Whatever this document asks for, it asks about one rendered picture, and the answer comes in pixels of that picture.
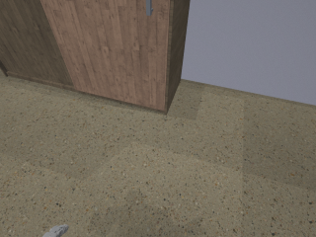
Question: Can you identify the wardrobe door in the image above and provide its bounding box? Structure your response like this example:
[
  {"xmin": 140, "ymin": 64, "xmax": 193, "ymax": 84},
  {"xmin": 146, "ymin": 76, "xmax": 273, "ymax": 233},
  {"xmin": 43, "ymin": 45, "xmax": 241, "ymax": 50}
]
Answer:
[
  {"xmin": 0, "ymin": 0, "xmax": 74, "ymax": 87},
  {"xmin": 40, "ymin": 0, "xmax": 171, "ymax": 111}
]

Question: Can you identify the left robot hand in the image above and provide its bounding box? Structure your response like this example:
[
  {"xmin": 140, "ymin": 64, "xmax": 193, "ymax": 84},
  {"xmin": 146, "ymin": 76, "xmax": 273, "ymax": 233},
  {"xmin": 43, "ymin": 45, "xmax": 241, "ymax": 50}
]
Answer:
[{"xmin": 42, "ymin": 224, "xmax": 69, "ymax": 237}]

